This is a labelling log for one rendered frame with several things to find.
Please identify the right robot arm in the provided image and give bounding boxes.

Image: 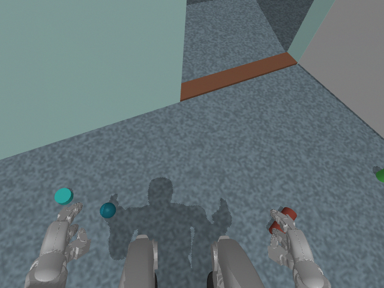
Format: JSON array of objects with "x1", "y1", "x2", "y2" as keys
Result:
[{"x1": 293, "y1": 261, "x2": 331, "y2": 288}]

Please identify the left robot arm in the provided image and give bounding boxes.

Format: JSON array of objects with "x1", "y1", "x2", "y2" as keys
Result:
[{"x1": 24, "y1": 253, "x2": 68, "y2": 288}]

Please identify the left robot hand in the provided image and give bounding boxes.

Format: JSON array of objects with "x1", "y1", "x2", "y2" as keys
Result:
[{"x1": 39, "y1": 202, "x2": 91, "y2": 263}]

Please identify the right robot hand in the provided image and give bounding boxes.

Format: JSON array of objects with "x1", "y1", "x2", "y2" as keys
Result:
[{"x1": 268, "y1": 209, "x2": 314, "y2": 270}]

